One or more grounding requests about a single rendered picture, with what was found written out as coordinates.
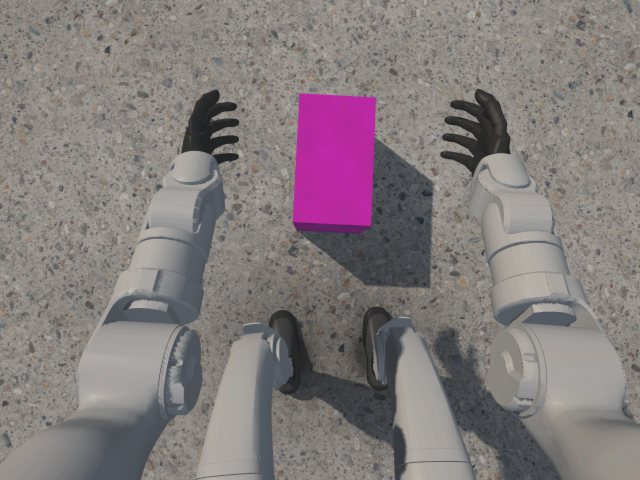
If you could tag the left robot forearm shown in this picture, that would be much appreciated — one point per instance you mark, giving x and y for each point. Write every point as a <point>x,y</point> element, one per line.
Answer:
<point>163,283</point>

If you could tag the robot right hand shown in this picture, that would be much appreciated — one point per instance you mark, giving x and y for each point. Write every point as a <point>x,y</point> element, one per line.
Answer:
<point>490,132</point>

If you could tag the right robot forearm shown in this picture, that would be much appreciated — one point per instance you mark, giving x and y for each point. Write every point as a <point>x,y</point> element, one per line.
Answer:
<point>531,279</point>

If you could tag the right robot foot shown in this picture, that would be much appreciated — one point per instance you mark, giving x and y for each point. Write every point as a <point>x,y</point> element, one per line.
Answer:
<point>374,318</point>

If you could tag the robot left hand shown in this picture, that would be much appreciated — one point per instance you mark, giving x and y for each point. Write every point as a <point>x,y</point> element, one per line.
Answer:
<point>200,129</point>

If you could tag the robot right upper arm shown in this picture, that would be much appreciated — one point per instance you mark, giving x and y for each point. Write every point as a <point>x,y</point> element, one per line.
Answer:
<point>566,385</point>

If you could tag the carton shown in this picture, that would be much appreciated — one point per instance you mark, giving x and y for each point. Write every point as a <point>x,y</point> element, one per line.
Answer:
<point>334,163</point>

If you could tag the robot left upper arm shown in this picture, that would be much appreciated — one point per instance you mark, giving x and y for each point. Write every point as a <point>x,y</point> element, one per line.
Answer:
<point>135,378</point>

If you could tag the robot foot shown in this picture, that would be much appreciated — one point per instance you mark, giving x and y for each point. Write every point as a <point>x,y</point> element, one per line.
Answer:
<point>284,323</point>
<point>374,318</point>

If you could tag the left robot foot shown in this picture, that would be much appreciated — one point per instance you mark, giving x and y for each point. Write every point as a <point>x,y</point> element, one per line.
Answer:
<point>284,323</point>

